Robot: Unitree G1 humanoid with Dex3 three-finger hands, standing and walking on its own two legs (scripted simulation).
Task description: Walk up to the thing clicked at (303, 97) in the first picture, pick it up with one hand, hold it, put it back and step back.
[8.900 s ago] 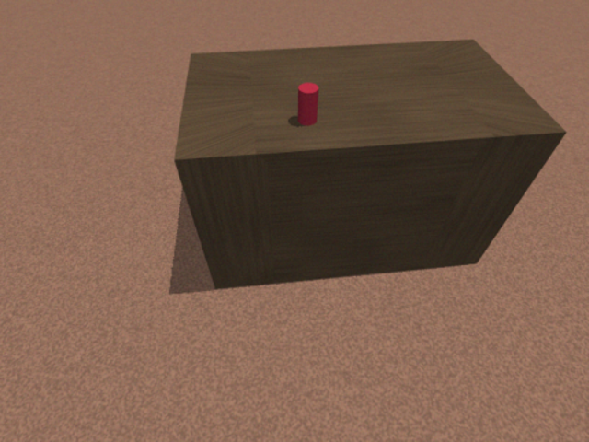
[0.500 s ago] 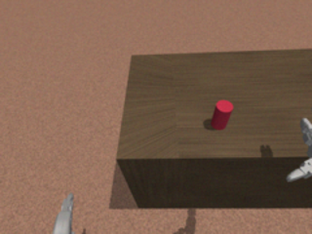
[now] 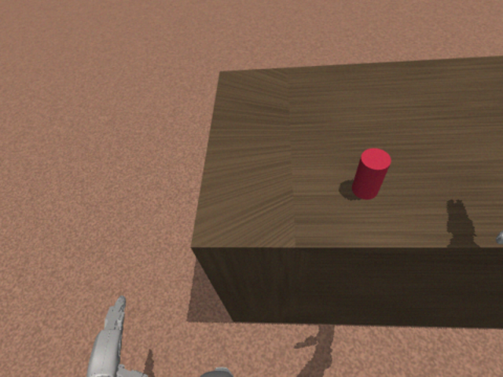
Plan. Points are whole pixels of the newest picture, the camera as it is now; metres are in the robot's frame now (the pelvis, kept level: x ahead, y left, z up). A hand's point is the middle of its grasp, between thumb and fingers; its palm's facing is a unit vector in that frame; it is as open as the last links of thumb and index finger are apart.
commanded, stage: go down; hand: right
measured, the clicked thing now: (370, 175) +0.51 -0.18 -0.05
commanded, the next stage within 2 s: approach in 1.84 s
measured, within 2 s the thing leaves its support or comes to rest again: neither
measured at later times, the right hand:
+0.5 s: hand out of the picture +0.41 -0.35 +0.09, palm faces +0.16 +0.99 +0.00, open 17.6 cm
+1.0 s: hand out of the picture +0.43 -0.36 +0.08, palm faces +0.16 +0.99 +0.00, open 17.5 cm
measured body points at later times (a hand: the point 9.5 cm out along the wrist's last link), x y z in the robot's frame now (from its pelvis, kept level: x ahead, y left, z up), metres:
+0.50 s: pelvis -0.01 +0.01 -0.02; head +0.08 -0.03 +0.42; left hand +0.14 +0.26 -0.07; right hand +0.39 -0.40 +0.09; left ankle +0.04 +0.15 -0.71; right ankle -0.02 -0.12 -0.71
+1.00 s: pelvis +0.00 +0.00 -0.03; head +0.10 -0.04 +0.41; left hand +0.15 +0.26 -0.07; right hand +0.42 -0.41 +0.08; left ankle +0.04 +0.15 -0.71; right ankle -0.02 -0.12 -0.71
